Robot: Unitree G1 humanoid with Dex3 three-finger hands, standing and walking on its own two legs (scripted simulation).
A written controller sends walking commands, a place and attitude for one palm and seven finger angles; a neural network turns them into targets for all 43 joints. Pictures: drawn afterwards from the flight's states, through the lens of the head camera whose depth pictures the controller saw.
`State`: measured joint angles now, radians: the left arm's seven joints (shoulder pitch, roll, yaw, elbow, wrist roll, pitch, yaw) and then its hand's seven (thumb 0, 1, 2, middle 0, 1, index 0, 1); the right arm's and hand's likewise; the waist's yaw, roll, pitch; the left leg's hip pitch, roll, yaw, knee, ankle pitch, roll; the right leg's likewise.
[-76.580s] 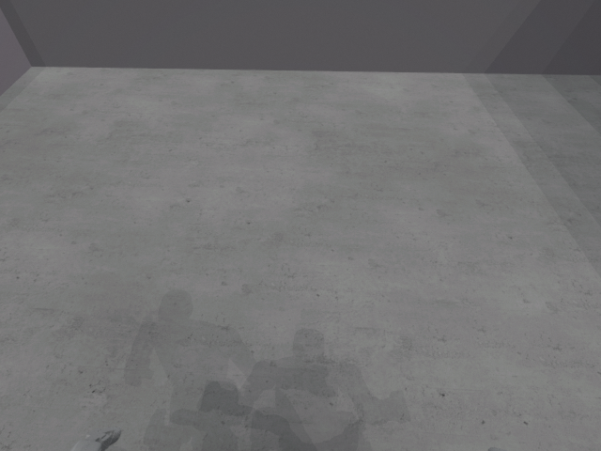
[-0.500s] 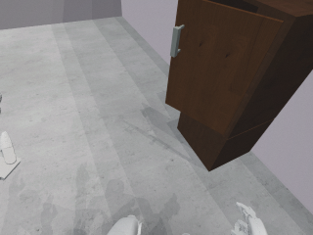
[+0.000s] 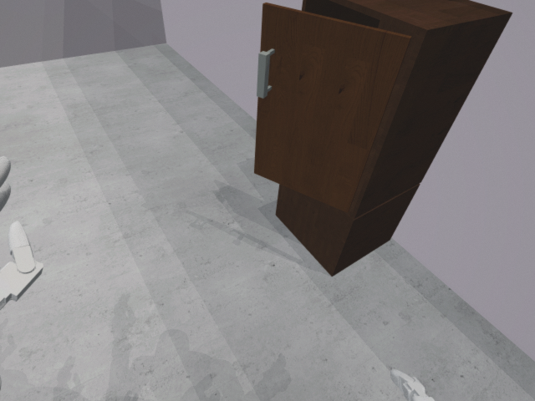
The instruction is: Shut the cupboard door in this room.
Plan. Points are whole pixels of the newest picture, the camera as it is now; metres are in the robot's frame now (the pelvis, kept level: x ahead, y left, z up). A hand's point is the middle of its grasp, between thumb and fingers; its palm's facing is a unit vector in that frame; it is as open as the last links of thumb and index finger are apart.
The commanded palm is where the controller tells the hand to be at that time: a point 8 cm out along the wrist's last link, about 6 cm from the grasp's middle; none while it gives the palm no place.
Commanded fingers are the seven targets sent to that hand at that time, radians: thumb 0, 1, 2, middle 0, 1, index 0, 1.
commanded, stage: stop stepping back and stand still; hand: left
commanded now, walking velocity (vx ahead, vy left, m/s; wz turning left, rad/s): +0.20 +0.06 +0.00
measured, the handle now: (266, 73) +0.97 +0.06 +0.08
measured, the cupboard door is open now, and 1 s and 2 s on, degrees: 26 26 26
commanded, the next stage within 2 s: let the arm hang, fingers relaxed in 0.30 s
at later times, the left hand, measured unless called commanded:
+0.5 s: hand (75, 314) +0.21 +0.27 +0.05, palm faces +0.22 -0.84 -0.49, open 7.4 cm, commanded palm none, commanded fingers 0.00 0.90 0.90 -0.20 -0.30 -0.20 -0.30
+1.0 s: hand out of the picture -0.01 +0.24 -0.16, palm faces -0.01 -0.96 -0.28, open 7.3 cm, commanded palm none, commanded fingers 0.00 0.90 0.90 -0.20 -0.30 -0.20 -0.30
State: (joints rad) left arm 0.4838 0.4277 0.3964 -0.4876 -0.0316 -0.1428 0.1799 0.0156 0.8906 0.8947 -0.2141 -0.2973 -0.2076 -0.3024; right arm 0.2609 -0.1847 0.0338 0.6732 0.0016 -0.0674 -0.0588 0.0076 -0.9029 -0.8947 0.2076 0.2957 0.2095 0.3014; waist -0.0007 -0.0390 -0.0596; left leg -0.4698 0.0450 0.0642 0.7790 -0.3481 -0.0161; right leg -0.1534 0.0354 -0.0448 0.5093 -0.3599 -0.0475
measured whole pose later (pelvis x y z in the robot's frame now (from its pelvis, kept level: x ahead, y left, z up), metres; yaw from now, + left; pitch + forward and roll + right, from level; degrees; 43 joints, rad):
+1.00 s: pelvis +0.00 +0.01 +0.01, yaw -1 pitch -2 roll -1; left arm 0.30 0.28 0.02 1.10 0.02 0.01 0.01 0.00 0.93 0.89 -0.21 -0.30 -0.20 -0.30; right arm 0.24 -0.26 -0.01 1.07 -0.01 0.01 -0.02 0.00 -0.91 -0.90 0.20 0.29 0.20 0.30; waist 0.00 0.01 0.04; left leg -0.24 0.01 0.09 0.41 -0.14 0.04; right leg -0.09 0.03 -0.06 0.37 -0.25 -0.03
